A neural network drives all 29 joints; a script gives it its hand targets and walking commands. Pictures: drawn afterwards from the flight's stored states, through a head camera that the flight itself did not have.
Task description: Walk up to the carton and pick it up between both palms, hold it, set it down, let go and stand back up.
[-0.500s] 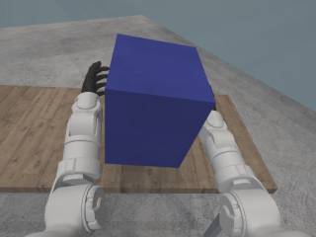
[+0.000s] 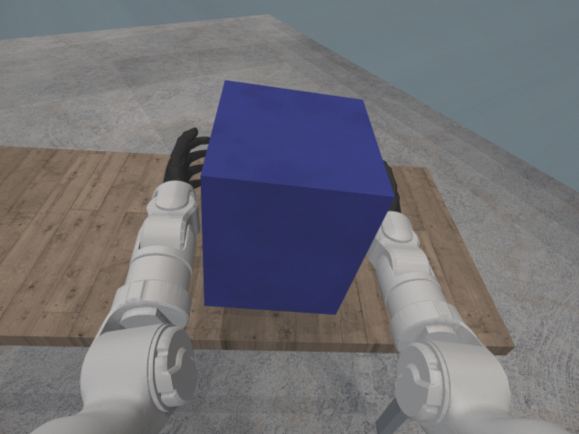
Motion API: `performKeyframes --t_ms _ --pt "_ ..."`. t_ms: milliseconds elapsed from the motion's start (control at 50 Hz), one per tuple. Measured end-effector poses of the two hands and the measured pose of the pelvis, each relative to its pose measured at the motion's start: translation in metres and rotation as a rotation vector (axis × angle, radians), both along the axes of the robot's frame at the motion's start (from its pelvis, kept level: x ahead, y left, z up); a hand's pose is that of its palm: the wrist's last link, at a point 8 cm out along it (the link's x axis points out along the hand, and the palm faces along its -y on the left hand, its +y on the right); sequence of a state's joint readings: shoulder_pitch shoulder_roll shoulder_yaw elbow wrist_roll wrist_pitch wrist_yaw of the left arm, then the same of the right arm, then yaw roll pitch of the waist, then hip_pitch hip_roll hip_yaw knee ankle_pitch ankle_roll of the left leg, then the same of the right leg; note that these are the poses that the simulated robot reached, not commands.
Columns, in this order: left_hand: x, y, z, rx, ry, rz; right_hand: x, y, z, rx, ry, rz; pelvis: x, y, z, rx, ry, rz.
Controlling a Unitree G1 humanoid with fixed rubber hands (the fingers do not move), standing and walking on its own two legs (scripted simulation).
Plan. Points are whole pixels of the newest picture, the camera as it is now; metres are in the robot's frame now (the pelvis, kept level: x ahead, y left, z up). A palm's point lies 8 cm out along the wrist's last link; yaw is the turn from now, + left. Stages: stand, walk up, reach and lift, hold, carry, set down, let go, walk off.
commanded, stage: set down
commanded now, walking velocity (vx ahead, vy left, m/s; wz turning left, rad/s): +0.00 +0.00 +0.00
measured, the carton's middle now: (283, 203) +0.42 +0.00 +0.13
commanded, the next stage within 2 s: none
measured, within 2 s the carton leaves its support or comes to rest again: rests again in 1.46 s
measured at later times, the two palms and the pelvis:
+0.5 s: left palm (186, 196) +0.44 +0.15 +0.12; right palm (377, 219) +0.41 -0.14 +0.11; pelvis +0.01 +0.00 +0.00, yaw -1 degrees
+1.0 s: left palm (193, 204) +0.45 +0.14 +0.10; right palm (375, 225) +0.42 -0.15 +0.08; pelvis +0.02 +0.00 +0.00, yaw -1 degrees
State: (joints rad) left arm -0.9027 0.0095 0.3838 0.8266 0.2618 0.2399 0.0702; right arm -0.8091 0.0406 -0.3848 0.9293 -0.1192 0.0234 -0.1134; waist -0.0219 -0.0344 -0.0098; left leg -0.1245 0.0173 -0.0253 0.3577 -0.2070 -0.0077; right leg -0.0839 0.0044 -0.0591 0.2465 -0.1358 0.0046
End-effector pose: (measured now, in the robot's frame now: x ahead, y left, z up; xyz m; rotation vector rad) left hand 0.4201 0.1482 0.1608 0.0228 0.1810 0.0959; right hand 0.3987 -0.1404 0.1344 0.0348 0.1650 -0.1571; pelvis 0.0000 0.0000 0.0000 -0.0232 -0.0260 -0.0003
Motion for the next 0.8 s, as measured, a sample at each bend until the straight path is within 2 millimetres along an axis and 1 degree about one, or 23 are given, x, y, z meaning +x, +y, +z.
performKeyframes --t_ms 180,520,800 --pt "0.005 0.004 -0.012 -0.007 0.008 0.008 0.008 0.003 -0.009 0.0 0.007 0.009 0.005 0.0 0.0 0.001 0.035 0.0" --pt "0.017 -0.001 -0.037 -0.012 0.042 -0.009 0.015 -0.002 -0.03 -0.015 0.034 -0.003 0.014 0.002 0.0 0.0 0.077 -0.011" --pt "0.026 -0.001 -0.049 -0.019 0.064 -0.008 0.023 -0.002 -0.042 -0.025 0.048 0.002 0.019 0.003 0.0 0.003 0.116 -0.017"
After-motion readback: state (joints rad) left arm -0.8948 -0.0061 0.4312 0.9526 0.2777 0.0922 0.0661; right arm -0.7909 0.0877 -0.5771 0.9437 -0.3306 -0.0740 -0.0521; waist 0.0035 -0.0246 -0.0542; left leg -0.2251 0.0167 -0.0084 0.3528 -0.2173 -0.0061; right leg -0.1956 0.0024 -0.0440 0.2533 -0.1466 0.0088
